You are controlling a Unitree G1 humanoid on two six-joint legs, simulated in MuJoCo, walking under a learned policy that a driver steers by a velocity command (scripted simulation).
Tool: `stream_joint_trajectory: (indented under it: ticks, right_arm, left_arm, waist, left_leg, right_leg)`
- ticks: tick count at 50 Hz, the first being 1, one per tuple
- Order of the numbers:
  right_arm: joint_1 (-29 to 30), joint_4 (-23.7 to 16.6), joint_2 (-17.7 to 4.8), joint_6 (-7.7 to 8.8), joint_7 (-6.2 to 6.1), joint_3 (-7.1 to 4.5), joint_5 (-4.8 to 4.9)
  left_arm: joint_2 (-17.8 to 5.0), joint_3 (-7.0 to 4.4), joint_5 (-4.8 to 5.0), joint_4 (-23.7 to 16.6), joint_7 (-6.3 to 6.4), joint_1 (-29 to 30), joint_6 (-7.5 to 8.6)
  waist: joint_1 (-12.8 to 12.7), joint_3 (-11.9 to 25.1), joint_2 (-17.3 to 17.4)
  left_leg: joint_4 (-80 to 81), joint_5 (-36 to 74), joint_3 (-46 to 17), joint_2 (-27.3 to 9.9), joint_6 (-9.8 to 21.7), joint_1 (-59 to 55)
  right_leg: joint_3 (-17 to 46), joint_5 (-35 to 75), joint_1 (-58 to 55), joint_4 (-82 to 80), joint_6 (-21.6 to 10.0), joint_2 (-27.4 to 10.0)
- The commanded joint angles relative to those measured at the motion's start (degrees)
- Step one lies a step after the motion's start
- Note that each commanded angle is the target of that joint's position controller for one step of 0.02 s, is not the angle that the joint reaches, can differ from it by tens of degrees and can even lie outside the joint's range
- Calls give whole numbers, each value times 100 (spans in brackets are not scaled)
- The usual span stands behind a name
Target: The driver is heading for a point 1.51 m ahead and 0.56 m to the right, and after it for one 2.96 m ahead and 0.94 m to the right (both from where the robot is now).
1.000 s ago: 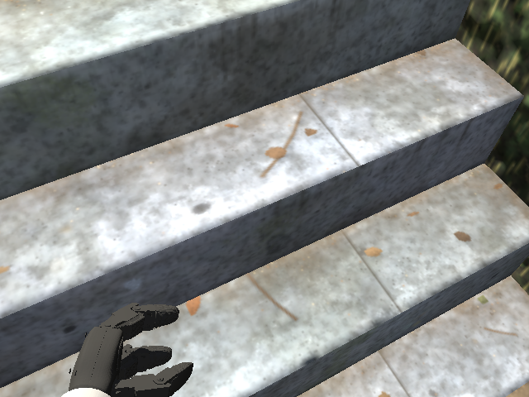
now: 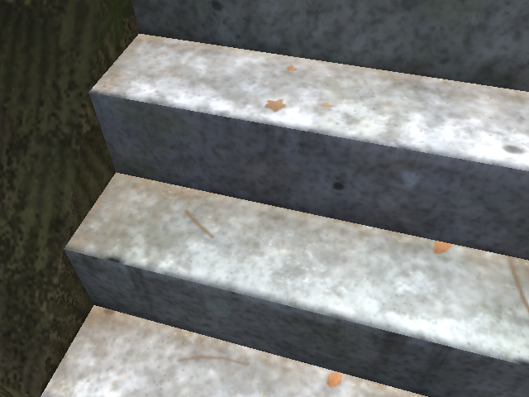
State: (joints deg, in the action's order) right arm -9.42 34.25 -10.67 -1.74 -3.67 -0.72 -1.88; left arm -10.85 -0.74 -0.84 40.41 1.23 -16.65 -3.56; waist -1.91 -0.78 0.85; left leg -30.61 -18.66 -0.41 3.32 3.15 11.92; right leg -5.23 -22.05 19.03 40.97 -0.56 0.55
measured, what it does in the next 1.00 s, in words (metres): steps to the right, turning right: right foot, then left foot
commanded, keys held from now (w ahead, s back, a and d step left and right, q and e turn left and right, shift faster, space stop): e+shift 0.08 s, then w+e+shift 0.70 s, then w+q+shift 0.22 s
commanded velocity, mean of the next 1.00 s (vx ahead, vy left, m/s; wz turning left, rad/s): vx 0.69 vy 0.00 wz -0.66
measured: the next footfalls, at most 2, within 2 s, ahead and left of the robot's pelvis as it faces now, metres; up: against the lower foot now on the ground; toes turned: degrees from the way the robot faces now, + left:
right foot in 0.04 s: +0.03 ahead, -0.08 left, +0.00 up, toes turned -4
left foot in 0.34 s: +0.03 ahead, +0.10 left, +0.00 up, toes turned -16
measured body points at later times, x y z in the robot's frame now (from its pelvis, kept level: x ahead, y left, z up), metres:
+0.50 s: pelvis +0.01 +0.02 +0.01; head +0.03 +0.03 +0.46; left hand +0.29 +0.18 -0.08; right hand +0.02 -0.26 -0.09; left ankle -0.01 +0.11 -0.73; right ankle -0.04 -0.09 -0.58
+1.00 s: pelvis +0.13 -0.16 -0.01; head +0.14 -0.18 +0.44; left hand +0.37 -0.03 -0.13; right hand +0.13 -0.45 -0.10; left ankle +0.16 +0.00 -0.37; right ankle +0.07 -0.20 -0.73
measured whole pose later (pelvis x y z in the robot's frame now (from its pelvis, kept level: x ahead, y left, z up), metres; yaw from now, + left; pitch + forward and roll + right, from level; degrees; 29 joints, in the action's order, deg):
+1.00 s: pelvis +0.13 -0.16 -0.01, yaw -40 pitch +3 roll -1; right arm -7.2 36.8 -9.9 3.6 -2.0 -1.7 -0.8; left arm -12.5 -2.3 -4.8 44.5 0.3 -15.2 1.8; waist 1.1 0.8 2.5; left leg -132.8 -19.6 -6.6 5.2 5.2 47.9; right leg -8.0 -20.7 19.2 36.6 -4.4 1.4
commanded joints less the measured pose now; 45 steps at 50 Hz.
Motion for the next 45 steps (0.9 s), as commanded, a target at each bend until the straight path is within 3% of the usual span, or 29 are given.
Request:
stream_joint_trajectory:
  ticks: [1, 2, 3, 4, 5, 7, 8, 11, 14, 15, 16, 17, 18, 19, 20, 21, 22, 25, 27, 31, 36, 38, 39, 40, 41, 42, 43, 44, 45]
  right_arm:
    - [-541, -28, -1022, 3, -15, -347, 69]
    - [-560, -70, -1010, 17, 11, -373, 51]
    - [-428, -359, -792, -10, 36, -309, 61]
    - [-40, -392, -841, -57, 37, -326, 26]
    - [107, -431, -661, -61, 82, -279, 7]
    - [438, -554, -612, 42, 164, -277, -108]
    - [430, -567, -656, 78, 219, -295, -151]
    - [323, -509, -375, 203, 263, -196, -22]
    - [58, -443, -393, 301, 133, -205, 101]
    - [-254, -351, -345, 355, 75, -198, 141]
    - [-545, -189, -488, 407, 13, -250, 114]
    - [-855, -96, -843, 475, -41, -322, -2]
    - [-705, -151, -1463, 465, -60, -416, -154]
    - [-357, -242, -1404, 517, -38, -442, -277]
    - [-61, -275, -1051, 597, 14, -340, -242]
    - [-13, -218, -894, 667, 61, -299, -192]
    - [-115, -131, -844, 738, 84, -280, -176]
    - [-678, 237, -884, 842, 222, -290, -188]
    - [-1021, 411, -901, 853, 281, -306, -204]
    - [-1319, 553, -942, 875, 245, -308, -177]
    - [-1582, 760, -990, 848, 247, -313, -240]
    - [-1053, 721, -1005, 814, 253, -293, -198]
    - [-318, 530, -1083, 793, 246, -286, -132]
    - [-242, 482, -1275, 796, 236, -313, -33]
    - [-129, 428, -1509, 799, 293, -359, 58]
    - [107, 393, -1455, 732, 366, -356, 206]
    - [477, 365, -1135, 579, 390, -301, 423]
    - [700, 268, -251, 549, 413, -144, 296]
    - [-267, -252, 526, 740, 225, 67, 352]
  left_arm:
    - [-543, -151, -60, -407, -33, 88, 234]
    - [-723, -202, -146, -432, -56, -59, 317]
    - [-1333, -381, -150, -532, -77, -210, 409]
    - [-1187, -389, -117, -433, -96, -572, 453]
    - [-1054, -384, -117, -383, -66, -484, 452]
    - [-1107, -497, -130, -495, 7, 2, 308]
    - [-1042, -504, -131, -582, 13, 217, 279]
    - [-927, -562, -98, -712, -49, 498, 313]
    - [-933, -671, -102, -709, -101, 466, 356]
    - [-873, -674, -37, -742, -104, 582, 348]
    - [-747, -680, 55, -803, -111, 685, 360]
    - [-468, -631, 164, -966, -108, 905, 400]
    - [-159, -529, 105, -1338, -55, 1402, 405]
    - [-431, -514, -78, -1459, -71, 1281, 407]
    - [-669, -564, -122, -1239, -102, 1205, 402]
    - [-660, -554, -169, -1019, -140, 1035, 388]
    - [-688, -554, -205, -836, -188, 744, 366]
    - [-621, -473, -230, -818, -253, 1013, 309]
    - [-579, -433, -174, -898, -283, 1422, 267]
    - [-558, -417, -172, -1025, -295, 1858, 176]
    - [-320, -276, -168, -1261, -243, 2543, 74]
    - [-248, -211, -123, -1271, -204, 2424, 104]
    - [-290, -215, -70, -1161, -196, 1945, 133]
    - [-446, -276, -73, -1125, -188, 1678, 178]
    - [-603, -369, -161, -1017, -121, 754, 198]
    - [-750, -477, -177, -835, -104, -192, 267]
    - [-874, -593, -162, -392, -168, -1103, 461]
    - [-1008, -630, -107, 17, -255, -989, 577]
    - [-1780, -638, -433, -190, -274, -690, 661]
  waist:
    - [252, -1, 140]
    - [251, -8, -313]
    - [257, 42, -1745]
    - [-120, 122, -1683]
    - [-11, 244, -968]
    - [97, 30, -674]
    - [184, 42, -740]
    - [248, 204, -732]
    - [268, 374, -979]
    - [483, 389, -904]
    - [578, 381, -572]
    - [751, 338, 483]
    - [762, 189, 1594]
    - [408, 335, 1149]
    - [219, 191, 258]
    - [202, 80, -4]
    - [154, 249, 24]
    - [319, 166, 163]
    - [461, 113, 255]
    - [523, 8, 412]
    - [605, -222, 697]
    - [230, -147, 555]
    - [-250, 51, 408]
    - [-388, 346, 521]
    - [-709, 872, 880]
    - [-1052, 1146, 1178]
    - [-1626, 1060, 729]
    - [-1291, 90, -1161]
    - [-89, 971, -1339]
  left_leg:
    - [-96, 2733, -547, -1343, 590, 61]
    - [-733, 1692, -371, -1022, 355, 475]
    - [-1781, -623, 275, -79, -183, 1471]
    - [-2926, -1872, 20, 142, -377, 1557]
    - [-3304, -1633, -270, -5, -414, 1494]
    - [-3434, -839, -184, -99, -360, 1865]
    - [-3198, -630, -99, -83, -349, 1813]
    - [-1725, -771, 226, 165, -259, 1076]
    - [-67, -690, 336, 285, -155, 302]
    - [846, 17, 379, 231, -148, -199]
    - [1193, 408, 297, 24, -216, -989]
    - [1578, -218, -825, -976, -210, -1862]
    - [2160, -1267, -2728, -2473, 90, -1723]
    - [2189, -1824, -3643, -3072, 492, -1179]
    - [2058, -1840, -2990, -2769, 479, -1069]
    - [1952, -873, -2162, -2339, 324, -958]
    - [1834, -115, -1553, -2037, 168, -1039]
    - [1397, 1820, -308, -1666, -109, -941]
    - [1226, 2689, 78, -1726, -76, -962]
    - [1220, 2736, 447, -2006, 95, -1149]
    - [1291, 3332, 955, -2338, 159, -1926]
    - [1185, 4933, 1593, -2191, 15, -1555]
    - [902, 6515, 2030, -1908, -145, -755]
    - [295, 8186, 1878, -1969, -2, -636]
    - [-532, 9157, 1574, -2132, 177, -674]
    - [-1535, 8809, 1290, -2184, 303, -448]
    - [-3490, 6840, 1455, -1607, 311, 83]
    - [-6848, -126, 1311, -362, 382, 2580]
    - [-9178, -644, -596, 400, 225, 4179]
  right_leg:
    - [159, 740, -588, -1534, -226, 121]
    - [976, 1402, -846, -1802, -346, -360]
    - [3003, 3477, -1036, -2085, -1191, -1755]
    - [3790, 4246, -798, -2403, -1965, -2380]
    - [3462, 2944, -634, -2447, -2037, -2037]
    - [3069, -408, -312, -2759, -1625, -1306]
    - [2933, -848, -206, -2891, -1452, -1055]
    - [2535, -368, -85, -2854, -1212, -596]
    - [2651, -2, -91, -2471, -1140, -461]
    - [2698, 8, 60, -2193, -1042, -351]
    - [2487, -144, 658, -1657, -852, -111]
    - [1861, -574, 1907, -155, -613, 388]
    - [937, -791, 3432, 1776, -308, 909]
    - [1254, -334, 3426, 2832, -299, 91]
    - [1330, 178, 3525, 3406, -297, -61]
    - [1224, 533, 3565, 4080, -247, -37]
    - [1072, 801, 3523, 4689, -248, -88]
    - [843, 1336, 3713, 5596, -208, -147]
    - [783, 1501, 3897, 5772, -157, -161]
    - [748, 1464, 4162, 5550, -80, -288]
    - [378, 392, 4580, 4885, -232, -610]
    - [45, 123, 3471, 4052, -473, -606]
    - [-213, 436, 1877, 2871, -624, -419]
    - [-305, 639, 865, 2048, -682, -141]
    - [-165, 518, -125, 1340, -782, 36]
    - [101, 1159, -1081, 141, -871, -27]
    - [-58, 3064, -2130, -2309, -867, 37]
    - [147, 4516, -2673, -2474, -832, -273]
    - [1956, 10005, -3548, -222, -1199, -1804]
